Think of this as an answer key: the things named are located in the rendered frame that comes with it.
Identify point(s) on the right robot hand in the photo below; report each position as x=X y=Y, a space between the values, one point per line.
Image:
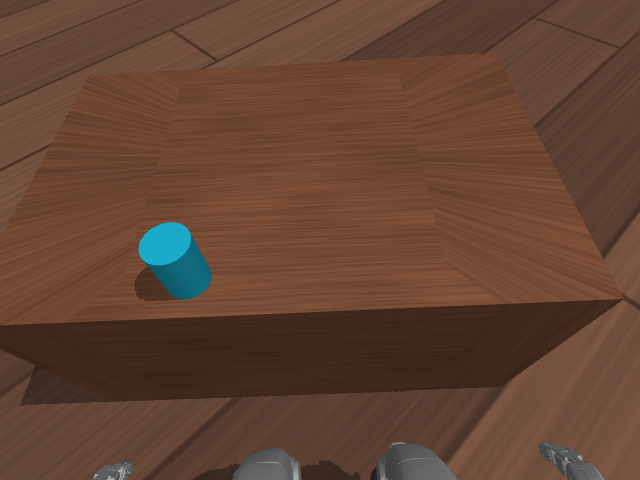
x=569 y=462

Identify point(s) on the can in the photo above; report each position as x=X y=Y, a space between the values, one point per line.
x=171 y=253

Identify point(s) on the left robot hand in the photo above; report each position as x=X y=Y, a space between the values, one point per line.
x=119 y=471

